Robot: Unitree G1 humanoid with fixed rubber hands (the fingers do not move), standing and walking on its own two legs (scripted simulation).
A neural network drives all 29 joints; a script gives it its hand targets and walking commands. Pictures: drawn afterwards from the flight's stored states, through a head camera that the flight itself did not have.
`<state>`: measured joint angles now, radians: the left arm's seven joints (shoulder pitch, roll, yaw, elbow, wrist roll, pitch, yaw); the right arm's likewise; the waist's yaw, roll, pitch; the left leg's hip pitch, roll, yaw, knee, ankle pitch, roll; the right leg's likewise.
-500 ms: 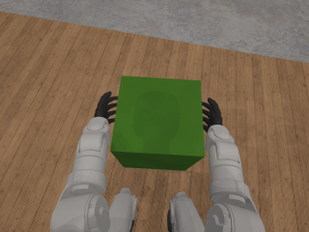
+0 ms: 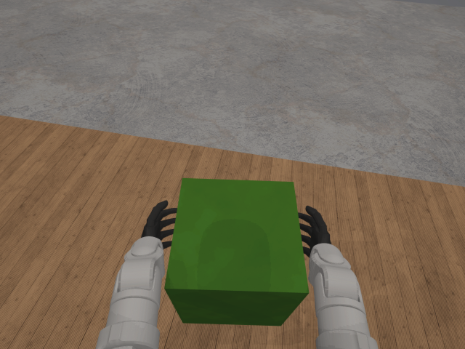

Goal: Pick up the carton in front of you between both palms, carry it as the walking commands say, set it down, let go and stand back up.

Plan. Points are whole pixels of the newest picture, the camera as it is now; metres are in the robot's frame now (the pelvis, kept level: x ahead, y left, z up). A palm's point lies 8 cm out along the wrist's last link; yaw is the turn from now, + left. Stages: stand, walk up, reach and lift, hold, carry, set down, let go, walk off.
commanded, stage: reach and lift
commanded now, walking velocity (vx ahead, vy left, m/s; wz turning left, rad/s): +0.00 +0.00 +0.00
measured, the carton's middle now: (234, 256) +0.32 +0.00 -0.06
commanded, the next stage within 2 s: hold in 1.10 s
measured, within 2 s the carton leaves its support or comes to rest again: neither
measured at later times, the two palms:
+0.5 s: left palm (147, 240) +0.29 +0.15 +0.04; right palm (324, 247) +0.29 -0.15 +0.04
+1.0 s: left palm (147, 234) +0.30 +0.15 +0.05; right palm (326, 241) +0.30 -0.15 +0.05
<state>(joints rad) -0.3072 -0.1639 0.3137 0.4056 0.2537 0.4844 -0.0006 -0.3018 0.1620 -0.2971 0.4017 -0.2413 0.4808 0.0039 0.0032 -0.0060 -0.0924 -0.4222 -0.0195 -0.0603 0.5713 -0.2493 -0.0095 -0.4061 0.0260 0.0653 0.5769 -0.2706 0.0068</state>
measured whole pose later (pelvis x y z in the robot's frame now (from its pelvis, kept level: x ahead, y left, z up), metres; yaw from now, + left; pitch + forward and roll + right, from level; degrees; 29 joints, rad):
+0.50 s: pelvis -0.01 +0.00 +0.01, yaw +0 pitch -5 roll +0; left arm -0.34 -0.17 0.32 0.36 0.30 0.61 -0.02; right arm -0.34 0.17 -0.32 0.37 -0.30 0.60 0.04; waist 0.00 0.00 0.04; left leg -0.16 -0.02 -0.06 0.44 -0.20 0.00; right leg -0.15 0.02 0.07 0.45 -0.22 0.01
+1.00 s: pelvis +0.01 +0.00 +0.02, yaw +0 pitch -6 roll +0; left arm -0.28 -0.16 0.25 0.28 0.29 0.67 -0.01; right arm -0.28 0.16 -0.25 0.29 -0.29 0.67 0.03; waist 0.00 0.00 0.04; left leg -0.08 -0.02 -0.06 0.37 -0.18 -0.01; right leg -0.06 0.02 0.07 0.37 -0.20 0.01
